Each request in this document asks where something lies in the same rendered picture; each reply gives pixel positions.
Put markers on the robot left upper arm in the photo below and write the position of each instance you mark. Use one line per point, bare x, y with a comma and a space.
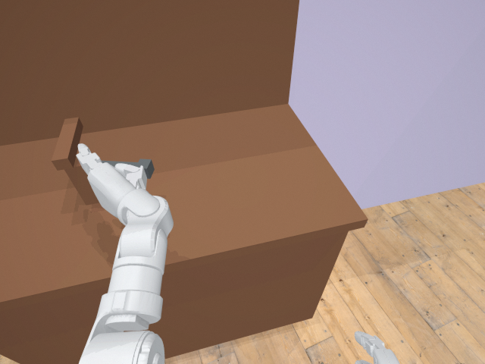
130, 347

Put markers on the robot right hand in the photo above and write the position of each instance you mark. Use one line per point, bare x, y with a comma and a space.
376, 349

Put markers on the counter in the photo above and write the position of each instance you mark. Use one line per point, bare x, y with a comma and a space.
200, 87

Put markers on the left robot forearm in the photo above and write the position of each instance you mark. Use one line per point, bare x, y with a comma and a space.
133, 300

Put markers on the tap lever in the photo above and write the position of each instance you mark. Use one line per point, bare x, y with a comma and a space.
146, 163

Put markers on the robot left hand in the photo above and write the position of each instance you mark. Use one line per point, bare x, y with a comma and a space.
110, 184

